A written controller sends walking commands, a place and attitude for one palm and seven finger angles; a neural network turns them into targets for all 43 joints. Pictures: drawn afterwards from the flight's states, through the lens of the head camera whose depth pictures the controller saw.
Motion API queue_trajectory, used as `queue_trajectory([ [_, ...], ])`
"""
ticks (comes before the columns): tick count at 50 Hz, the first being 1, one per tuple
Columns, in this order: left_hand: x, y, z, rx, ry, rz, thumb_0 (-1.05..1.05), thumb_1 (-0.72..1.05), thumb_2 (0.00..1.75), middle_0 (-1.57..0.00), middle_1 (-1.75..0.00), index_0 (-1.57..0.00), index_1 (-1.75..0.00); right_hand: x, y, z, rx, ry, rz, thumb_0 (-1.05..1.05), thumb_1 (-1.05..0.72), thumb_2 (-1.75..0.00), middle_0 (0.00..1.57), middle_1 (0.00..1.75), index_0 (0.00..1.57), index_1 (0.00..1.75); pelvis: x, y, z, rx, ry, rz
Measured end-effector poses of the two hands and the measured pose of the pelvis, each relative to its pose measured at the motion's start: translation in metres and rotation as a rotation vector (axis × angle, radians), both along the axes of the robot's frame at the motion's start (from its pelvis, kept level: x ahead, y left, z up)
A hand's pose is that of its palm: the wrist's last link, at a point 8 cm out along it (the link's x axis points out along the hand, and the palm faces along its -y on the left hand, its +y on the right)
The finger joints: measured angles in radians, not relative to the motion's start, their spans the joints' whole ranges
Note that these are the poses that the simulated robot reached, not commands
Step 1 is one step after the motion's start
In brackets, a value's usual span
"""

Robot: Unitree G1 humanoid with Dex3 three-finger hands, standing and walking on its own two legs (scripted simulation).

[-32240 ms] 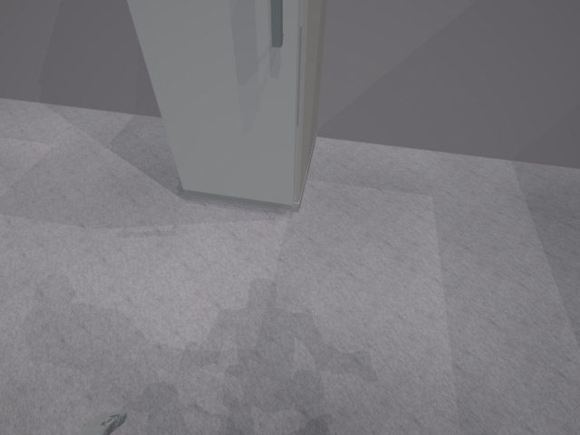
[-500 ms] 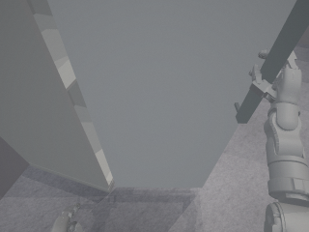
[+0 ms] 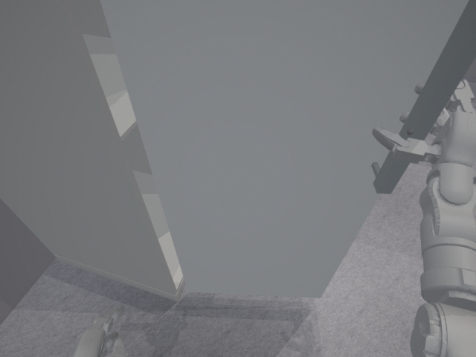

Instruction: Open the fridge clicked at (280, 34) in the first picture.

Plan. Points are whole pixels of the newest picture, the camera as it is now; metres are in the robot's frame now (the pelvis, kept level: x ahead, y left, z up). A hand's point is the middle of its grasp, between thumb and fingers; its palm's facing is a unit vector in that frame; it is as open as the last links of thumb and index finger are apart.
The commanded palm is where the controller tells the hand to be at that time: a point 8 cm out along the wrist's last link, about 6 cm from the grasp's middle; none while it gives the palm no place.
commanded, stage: loosen the grip on the handle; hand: right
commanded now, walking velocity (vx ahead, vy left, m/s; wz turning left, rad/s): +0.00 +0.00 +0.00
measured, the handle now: (425, 90) +0.46 -0.23 +0.25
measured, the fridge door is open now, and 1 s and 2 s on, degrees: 75 74 74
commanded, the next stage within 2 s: slip the hand off the handle in 0.30 s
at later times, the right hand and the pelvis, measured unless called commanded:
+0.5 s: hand (421, 135) +0.43 -0.24 +0.20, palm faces +0.28 +0.95 -0.11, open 14.6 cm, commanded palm +0.39 -0.29 +0.20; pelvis +0.04 +0.01 +0.00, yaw +0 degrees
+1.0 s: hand (474, 145) +0.41 -0.31 +0.20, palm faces +0.30 +0.95 -0.10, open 14.7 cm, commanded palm +0.37 -0.34 +0.20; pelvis +0.04 -0.01 +0.00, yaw +0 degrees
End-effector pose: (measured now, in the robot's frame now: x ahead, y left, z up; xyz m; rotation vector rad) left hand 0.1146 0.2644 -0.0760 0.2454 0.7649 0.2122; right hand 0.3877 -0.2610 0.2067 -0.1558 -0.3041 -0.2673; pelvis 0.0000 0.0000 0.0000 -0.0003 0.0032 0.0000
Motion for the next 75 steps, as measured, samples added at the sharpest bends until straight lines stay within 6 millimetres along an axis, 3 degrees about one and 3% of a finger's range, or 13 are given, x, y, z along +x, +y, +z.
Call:
queue_trajectory([
  [8,-0.025,0.014,-0.017,0.012,0.140,0.039,0.02,0.90,0.90,-0.20,-0.30,-0.20,-0.30,0.000,-0.001,-0.007,-0.045,-0.017,0.048,-0.01,0.39,-0.28,0.41,1.34,0.33,1.30,0.006,0.009,-0.001,0.005,0.018,0.002],
  [15,-0.010,0.005,-0.024,-0.016,0.156,0.036,0.02,0.90,0.90,-0.20,-0.30,-0.20,-0.30,0.007,-0.007,-0.006,-0.014,-0.016,0.068,-0.01,0.52,-0.22,0.47,1.32,0.30,1.22,0.020,0.009,0.001,0.007,0.041,0.004],
  [24,0.037,-0.011,-0.021,-0.047,0.084,-0.013,0.02,0.90,0.90,-0.20,-0.30,-0.20,-0.30,0.009,-0.021,-0.011,0.008,0.004,0.012,-0.01,0.55,-0.20,0.38,1.23,0.26,1.16,0.034,0.006,-0.001,0.002,0.061,0.002],
  [31,0.057,-0.015,-0.014,-0.033,0.063,-0.020,0.01,0.90,0.90,-0.20,-0.30,-0.20,-0.30,0.004,-0.052,-0.010,0.009,-0.001,-0.028,-0.02,0.55,-0.20,0.31,1.18,0.26,1.15,0.042,0.003,-0.001,0.005,0.072,0.002],
  [41,0.056,-0.019,-0.015,-0.007,0.088,-0.017,0.01,0.90,0.90,-0.20,-0.30,-0.20,-0.30,-0.008,-0.074,-0.007,0.011,0.001,0.010,-0.02,0.55,-0.20,0.26,1.15,0.25,1.15,0.044,-0.006,-0.002,0.016,0.069,-0.011],
  [51,0.037,-0.026,-0.018,-0.001,0.111,-0.007,0.01,0.90,0.90,-0.20,-0.30,-0.20,-0.30,-0.014,-0.097,-0.009,0.007,0.001,-0.020,-0.02,0.55,-0.20,0.25,1.15,0.25,1.15,0.036,-0.011,-0.004,0.022,0.075,-0.006],
  [60,0.029,-0.031,-0.019,-0.025,0.082,-0.001,0.02,0.90,0.90,-0.20,-0.30,-0.20,-0.30,-0.043,-0.082,-0.005,-0.008,-0.028,0.057,-0.02,0.55,-0.20,0.25,1.15,0.25,1.15,0.033,-0.016,-0.004,0.024,0.052,-0.003],
  [66,0.045,-0.038,-0.012,-0.033,0.010,-0.037,0.02,0.90,0.90,-0.20,-0.30,-0.20,-0.30,-0.067,-0.081,-0.014,0.019,-0.007,0.003,-0.01,0.55,-0.20,0.25,1.15,0.25,1.15,0.026,-0.013,-0.003,0.020,0.030,-0.007],
  [75,0.074,-0.044,0.000,-0.037,-0.092,-0.116,0.02,0.90,0.90,-0.20,-0.30,-0.20,-0.30,-0.096,-0.069,-0.005,-0.025,-0.049,-0.001,-0.02,0.55,-0.20,0.25,1.15,0.25,1.15,0.019,-0.005,-0.003,0.021,0.006,-0.026],
])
